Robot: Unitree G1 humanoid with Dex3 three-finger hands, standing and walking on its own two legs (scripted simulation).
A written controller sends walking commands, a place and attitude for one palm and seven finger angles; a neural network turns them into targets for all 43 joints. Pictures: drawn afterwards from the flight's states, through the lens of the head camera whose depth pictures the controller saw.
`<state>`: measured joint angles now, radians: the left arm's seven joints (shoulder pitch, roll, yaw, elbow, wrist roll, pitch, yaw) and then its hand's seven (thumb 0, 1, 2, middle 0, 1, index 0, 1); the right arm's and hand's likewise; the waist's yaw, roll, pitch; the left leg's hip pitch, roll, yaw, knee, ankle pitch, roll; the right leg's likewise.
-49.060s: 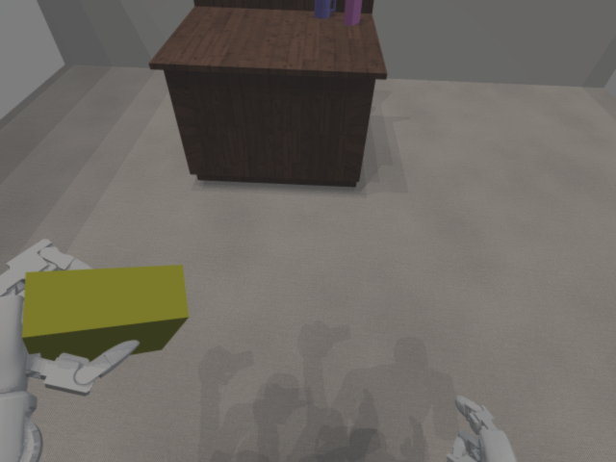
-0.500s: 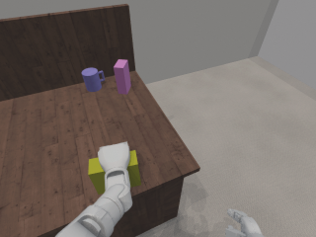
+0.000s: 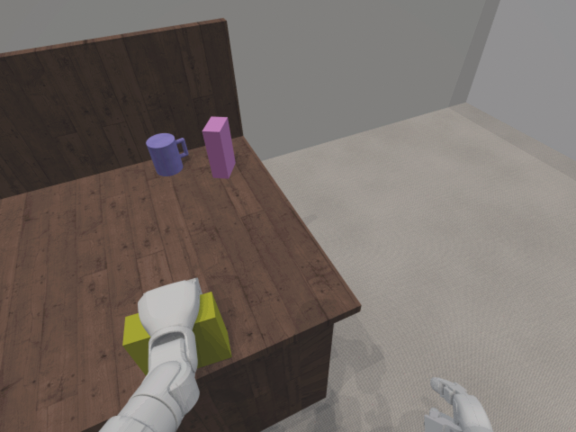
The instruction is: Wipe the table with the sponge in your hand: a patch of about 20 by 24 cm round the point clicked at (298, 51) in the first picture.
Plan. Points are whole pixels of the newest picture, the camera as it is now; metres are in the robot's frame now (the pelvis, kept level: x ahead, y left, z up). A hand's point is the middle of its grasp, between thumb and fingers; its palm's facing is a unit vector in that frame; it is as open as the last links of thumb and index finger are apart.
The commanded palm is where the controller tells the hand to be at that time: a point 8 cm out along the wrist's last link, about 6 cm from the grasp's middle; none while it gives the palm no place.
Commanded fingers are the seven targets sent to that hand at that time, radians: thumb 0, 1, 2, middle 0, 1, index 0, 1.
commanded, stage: slide back across to the middle lane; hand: left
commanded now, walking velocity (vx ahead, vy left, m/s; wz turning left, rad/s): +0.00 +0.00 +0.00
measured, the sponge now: (184, 344) +0.28 +0.21 -0.07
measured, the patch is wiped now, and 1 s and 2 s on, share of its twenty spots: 1.00 1.00 1.00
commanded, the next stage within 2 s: wipe forward along the middle lane in 0.12 s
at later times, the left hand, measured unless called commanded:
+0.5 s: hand (155, 319) +0.30 +0.25 -0.03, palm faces -0.11 -0.05 -0.99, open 9.3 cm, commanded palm +0.28 +0.25 +0.01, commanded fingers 0.00 0.10 1.30 -1.20 -1.60 -1.20 -1.60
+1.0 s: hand (154, 289) +0.35 +0.28 -0.03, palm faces -0.10 -0.02 -0.99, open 9.3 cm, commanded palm +0.33 +0.27 +0.00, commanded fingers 0.00 0.10 1.30 -1.20 -1.60 -1.20 -1.60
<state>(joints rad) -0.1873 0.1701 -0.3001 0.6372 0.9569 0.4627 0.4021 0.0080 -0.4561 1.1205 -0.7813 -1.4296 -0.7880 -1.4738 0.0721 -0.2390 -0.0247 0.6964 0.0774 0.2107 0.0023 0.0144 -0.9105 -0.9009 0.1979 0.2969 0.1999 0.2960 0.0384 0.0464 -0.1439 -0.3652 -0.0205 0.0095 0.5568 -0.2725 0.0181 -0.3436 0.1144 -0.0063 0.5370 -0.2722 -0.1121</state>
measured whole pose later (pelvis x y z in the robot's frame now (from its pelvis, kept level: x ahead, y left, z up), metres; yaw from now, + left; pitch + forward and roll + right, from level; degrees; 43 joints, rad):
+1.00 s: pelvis -0.01 +0.02 -0.02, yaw +1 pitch +12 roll -1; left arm -0.53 0.29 -0.15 0.97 0.99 0.34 0.41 0.00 -0.48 1.12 -0.82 -1.39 -0.82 -1.44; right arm 0.18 -0.24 -0.01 0.72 0.07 0.17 -0.01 0.01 -0.91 -0.90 0.20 0.30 0.20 0.30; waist -0.02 0.04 -0.17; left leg -0.63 -0.03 -0.01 0.73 -0.31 0.04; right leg -0.59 0.10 -0.04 0.68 -0.31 -0.09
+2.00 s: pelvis -0.01 +0.05 -0.03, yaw +0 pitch +20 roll -4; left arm -0.87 0.45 -0.06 1.28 1.03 0.30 0.41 0.00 -0.49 1.13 -0.82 -1.39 -0.82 -1.44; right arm 0.27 -0.25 0.00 0.74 0.05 0.12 0.03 0.01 -0.91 -0.90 0.20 0.30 0.20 0.30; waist -0.11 0.04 -0.19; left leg -0.84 -0.02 -0.01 0.85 -0.35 0.08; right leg -0.77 0.11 -0.04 0.73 -0.32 -0.05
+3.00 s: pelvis +0.01 +0.07 -0.02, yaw +1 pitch +14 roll -4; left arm -0.51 0.46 -0.05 0.94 1.01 0.19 0.38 0.00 -0.45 1.13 -0.76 -1.45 -0.77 -1.50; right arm 0.23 -0.24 -0.03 0.72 0.06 0.20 0.04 0.01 -0.91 -0.90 0.20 0.30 0.20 0.30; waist -0.02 0.04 -0.17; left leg -0.64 -0.06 -0.02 0.75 -0.36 0.10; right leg -0.56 0.08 -0.04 0.63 -0.33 -0.03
